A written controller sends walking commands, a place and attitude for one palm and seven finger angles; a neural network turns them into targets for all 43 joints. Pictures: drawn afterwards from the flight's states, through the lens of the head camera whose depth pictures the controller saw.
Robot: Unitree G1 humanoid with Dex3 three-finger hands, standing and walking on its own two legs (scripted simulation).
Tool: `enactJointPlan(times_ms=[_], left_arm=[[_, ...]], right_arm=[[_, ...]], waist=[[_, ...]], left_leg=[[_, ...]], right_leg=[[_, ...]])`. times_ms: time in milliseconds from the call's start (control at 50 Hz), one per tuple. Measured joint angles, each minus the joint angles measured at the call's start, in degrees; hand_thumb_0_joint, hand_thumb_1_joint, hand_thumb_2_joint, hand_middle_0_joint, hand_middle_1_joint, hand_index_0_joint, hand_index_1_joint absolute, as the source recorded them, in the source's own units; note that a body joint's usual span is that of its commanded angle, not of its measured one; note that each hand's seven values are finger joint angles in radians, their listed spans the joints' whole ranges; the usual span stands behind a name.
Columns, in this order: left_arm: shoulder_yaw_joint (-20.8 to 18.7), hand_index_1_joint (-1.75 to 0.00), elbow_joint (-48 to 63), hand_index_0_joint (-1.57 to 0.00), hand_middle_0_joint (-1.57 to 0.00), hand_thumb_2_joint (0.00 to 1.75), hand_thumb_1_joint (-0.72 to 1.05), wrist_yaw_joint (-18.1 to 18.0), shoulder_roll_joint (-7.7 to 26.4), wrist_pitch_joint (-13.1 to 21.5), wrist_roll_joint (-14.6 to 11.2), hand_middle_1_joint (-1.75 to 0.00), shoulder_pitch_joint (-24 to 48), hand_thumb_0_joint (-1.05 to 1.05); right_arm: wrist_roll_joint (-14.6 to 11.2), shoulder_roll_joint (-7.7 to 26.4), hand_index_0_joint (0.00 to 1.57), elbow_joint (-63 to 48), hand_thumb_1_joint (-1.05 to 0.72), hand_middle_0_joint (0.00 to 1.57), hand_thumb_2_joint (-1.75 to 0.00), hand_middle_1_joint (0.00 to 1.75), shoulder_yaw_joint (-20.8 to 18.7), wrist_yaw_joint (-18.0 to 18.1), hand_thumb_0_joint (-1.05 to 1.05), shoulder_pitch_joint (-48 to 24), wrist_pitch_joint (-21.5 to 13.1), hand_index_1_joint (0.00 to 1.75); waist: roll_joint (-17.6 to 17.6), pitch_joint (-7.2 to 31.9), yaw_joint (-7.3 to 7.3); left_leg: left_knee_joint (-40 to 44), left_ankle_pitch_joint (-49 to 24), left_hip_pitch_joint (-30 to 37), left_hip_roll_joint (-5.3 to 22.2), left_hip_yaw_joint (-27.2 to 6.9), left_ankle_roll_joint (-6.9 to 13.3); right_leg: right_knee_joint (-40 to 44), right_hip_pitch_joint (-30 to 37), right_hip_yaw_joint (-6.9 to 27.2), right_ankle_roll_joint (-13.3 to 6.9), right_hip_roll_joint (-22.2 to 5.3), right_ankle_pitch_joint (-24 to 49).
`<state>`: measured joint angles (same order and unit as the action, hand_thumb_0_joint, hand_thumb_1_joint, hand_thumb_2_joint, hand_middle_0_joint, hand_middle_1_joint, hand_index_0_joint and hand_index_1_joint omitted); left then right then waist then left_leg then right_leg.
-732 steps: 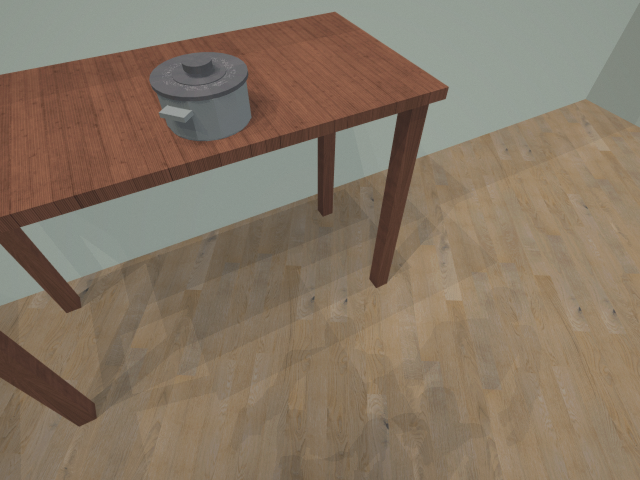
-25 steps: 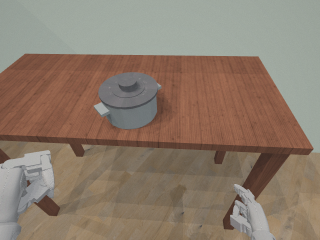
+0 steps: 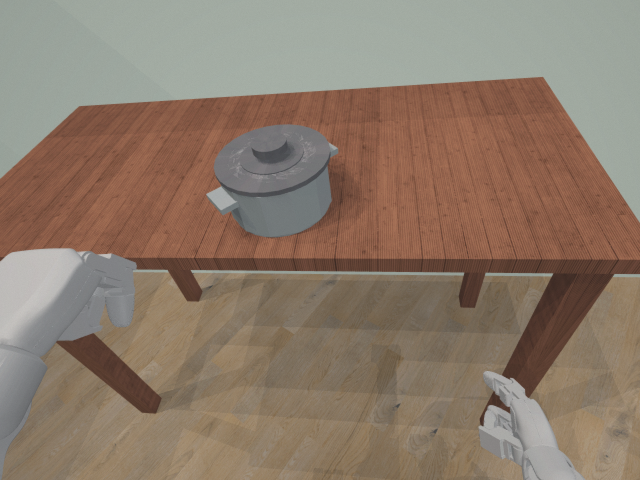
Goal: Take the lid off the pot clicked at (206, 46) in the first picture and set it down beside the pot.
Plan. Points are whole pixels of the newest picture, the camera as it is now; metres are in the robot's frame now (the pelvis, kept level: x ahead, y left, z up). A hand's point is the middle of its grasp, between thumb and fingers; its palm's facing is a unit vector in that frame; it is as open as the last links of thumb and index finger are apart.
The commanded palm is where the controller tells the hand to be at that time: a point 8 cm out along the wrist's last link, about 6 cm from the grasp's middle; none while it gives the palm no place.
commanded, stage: reach forward and open the fingers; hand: left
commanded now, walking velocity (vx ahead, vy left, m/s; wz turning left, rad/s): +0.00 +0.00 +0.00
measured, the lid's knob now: (269, 145) +0.53 +0.15 +0.16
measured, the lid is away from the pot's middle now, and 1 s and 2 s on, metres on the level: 0.01 0.01 0.01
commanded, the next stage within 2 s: move the open hand above the knob in 0.98 s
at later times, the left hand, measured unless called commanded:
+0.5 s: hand (99, 282) +0.24 +0.26 +0.19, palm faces -0.05 +0.00 -1.00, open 7.6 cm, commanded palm +0.21 +0.26 +0.27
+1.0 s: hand (94, 232) +0.28 +0.26 +0.22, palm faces +0.02 -0.05 -1.00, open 9.9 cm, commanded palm +0.24 +0.26 +0.29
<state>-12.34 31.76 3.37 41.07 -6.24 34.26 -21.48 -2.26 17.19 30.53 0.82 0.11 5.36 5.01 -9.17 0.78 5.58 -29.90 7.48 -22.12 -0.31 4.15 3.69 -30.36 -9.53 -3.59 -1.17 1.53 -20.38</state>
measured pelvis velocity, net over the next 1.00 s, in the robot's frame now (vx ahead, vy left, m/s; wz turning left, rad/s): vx -0.04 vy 0.02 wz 0.02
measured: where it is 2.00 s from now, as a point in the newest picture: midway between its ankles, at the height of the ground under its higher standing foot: outside the picture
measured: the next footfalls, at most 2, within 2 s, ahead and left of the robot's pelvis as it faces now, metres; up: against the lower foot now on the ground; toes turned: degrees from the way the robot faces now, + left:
none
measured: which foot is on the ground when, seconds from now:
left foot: down 0.00-1.00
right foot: down 0.00-1.00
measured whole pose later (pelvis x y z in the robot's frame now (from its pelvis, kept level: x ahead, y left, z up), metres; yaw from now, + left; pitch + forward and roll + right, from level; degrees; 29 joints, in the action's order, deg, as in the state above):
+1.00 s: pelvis -0.04 +0.02 +0.00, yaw +1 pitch -4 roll -2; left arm 2.0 2.7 24.4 37.7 -12.1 43.7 24.3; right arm -3.5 16.6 35.4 2.7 -1.3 5.3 1.9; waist -9.2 -1.1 5.7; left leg -24.3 1.7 -19.2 -2.9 2.8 4.7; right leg -31.0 -9.3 -3.8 -0.1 -0.1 -17.7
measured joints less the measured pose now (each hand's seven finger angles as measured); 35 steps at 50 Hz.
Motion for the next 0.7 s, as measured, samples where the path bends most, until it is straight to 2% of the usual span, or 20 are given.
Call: enactJointPlan(times_ms=[40, 100, 160, 220, 280, 360, 440, 500, 560, 640, 700], left_arm=[[1.09, -1.19, -3.36, -1.24, -1.25, 1.08, 0.62, 2.67, 0.48, -0.82, 1.33, -1.18, 3.49, 0.01], [3.21, -1.09, -6.34, -1.21, -1.22, 1.14, 0.53, 6.62, -0.70, -2.24, 2.01, -1.08, 7.97, 0.01], [5.88, -0.99, -7.81, -1.19, -1.20, 1.20, 0.43, 10.04, -1.50, -2.05, 2.50, -0.98, 11.88, 0.01], [7.75, -0.88, -10.07, -1.16, -1.17, 1.26, 0.33, 12.77, 0.37, -1.05, 3.92, -0.88, 16.22, 0.01], [8.19, -0.78, -14.06, -1.13, -1.14, 1.32, 0.23, 14.65, 2.11, -0.96, 4.84, -0.77, 21.53, 0.01], [7.61, -0.63, -17.07, -1.08, -1.09, 1.41, 0.10, 17.09, 1.00, -2.72, 4.55, -0.63, 25.37, 0.01], [10.09, -0.49, -15.88, -1.03, -1.04, 1.49, -0.03, 18.83, -0.86, -2.43, 4.95, -0.49, 26.50, 0.01], [12.13, -0.39, -17.63, -1.00, -1.01, 1.56, -0.12, 19.05, 0.53, -0.72, 6.30, -0.38, 29.80, 0.01], [12.21, -0.29, -21.27, -0.97, -0.98, 1.62, -0.21, 18.96, 1.71, -0.86, 7.11, -0.28, 34.77, 0.00], [10.43, -0.19, -22.79, -0.93, -0.94, 1.67, -0.30, 19.29, -0.57, -3.22, 6.55, -0.18, 36.79, 0.00], [11.71, -0.14, -22.25, -0.91, -0.92, 1.69, -0.33, 19.73, -2.41, -3.85, 6.82, -0.14, 36.25, 0.00]], right_arm=[[-0.59, 0.11, 0.20, 0.52, -0.90, 0.20, -0.90, 0.30, 0.11, -0.02, 0.01, -0.50, -0.12, 0.30], [-1.20, 0.06, 0.20, 0.97, -0.90, 0.20, -0.90, 0.30, 0.38, 0.00, 0.01, -0.76, -0.96, 0.30], [-1.16, -0.31, 0.20, 1.54, -0.90, 0.20, -0.90, 0.30, 0.91, 0.36, 0.01, -0.93, -1.97, 0.30], [-1.04, -0.82, 0.20, 2.29, -0.90, 0.20, -0.90, 0.30, 1.71, 0.77, 0.01, -1.55, -2.52, 0.30], [-1.06, -1.17, 0.20, 2.79, -0.90, 0.20, -0.90, 0.30, 2.23, 0.79, 0.01, -2.17, -2.45, 0.30], [-1.07, -1.01, 0.20, 2.46, -0.90, 0.20, -0.90, 0.30, 2.17, -0.02, 0.01, -2.15, -2.51, 0.30], [-0.93, -0.43, 0.20, 2.52, -0.90, 0.20, -0.90, 0.30, 1.80, -0.26, 0.01, -1.48, -3.02, 0.30], [-0.66, -0.29, 0.20, 3.65, -0.90, 0.20, -0.90, 0.30, 1.92, 0.18, 0.01, -1.58, -3.11, 0.30], [-0.60, -0.33, 0.20, 4.50, -0.90, 0.20, -0.90, 0.30, 1.75, 0.15, 0.01, -1.47, -3.02, 0.30], [-1.00, -0.25, 0.20, 4.21, -0.90, 0.20, -0.90, 0.30, 1.23, -0.96, 0.01, -0.51, -2.99, 0.30], [-1.20, -0.28, 0.20, 4.11, -0.90, 0.20, -0.90, 0.30, 1.42, -1.25, 0.01, -0.15, -2.87, 0.30]], waist=[[-0.49, 0.22, 0.15], [-0.96, 0.30, 0.22], [-0.84, 0.17, 0.27], [-0.41, -0.51, 0.21], [-0.06, -1.42, -0.02], [-0.24, -2.08, -0.49], [-0.54, -2.23, -0.52], [-0.24, -2.69, -0.45], [0.03, -3.04, -0.23], [-0.53, -2.53, -0.22], [-0.61, -2.27, -0.24]], left_leg=[[0.02, -0.33, -0.16, -0.21, -0.47, 0.08], [0.56, -0.97, 0.24, -0.52, -1.15, 0.17], [1.40, -1.67, 1.08, -0.83, -1.64, 0.24], [2.04, -2.27, 1.98, -0.80, -1.94, 0.17], [2.76, -2.98, 2.70, -0.68, -2.19, 0.06], [3.96, -4.00, 3.17, -0.60, -2.05, 0.20], [4.57, -4.49, 3.60, -0.85, -1.73, 0.61], [4.72, -4.74, 3.82, -1.04, -1.61, 0.75], [5.19, -5.27, 3.85, -1.21, -1.55, 0.81], [5.92, -5.81, 3.80, -1.42, -1.25, 1.05], [5.95, -5.67, 3.86, -1.71, -0.95, 1.11]], right_leg=[[-0.13, -0.05, -0.52, 0.04, -0.10, 0.06], [0.36, 0.57, -1.25, 0.08, -0.23, 0.42], [0.99, 1.48, -1.78, 0.12, -0.38, 0.82], [1.55, 2.39, -2.06, -0.03, -0.26, 1.31], [2.14, 3.07, -2.27, -0.16, -0.06, 1.89], [2.91, 3.25, -2.12, -0.06, 0.02, 2.82], [2.92, 3.34, -1.85, 0.30, -0.28, 3.13], [2.38, 3.23, -1.78, 0.40, -0.51, 3.04], [2.00, 2.87, -1.75, 0.46, -0.71, 3.13], [2.11, 2.46, -1.46, 0.75, -0.96, 3.49], [1.57, 2.17, -1.08, 1.02, -1.28, 3.32]])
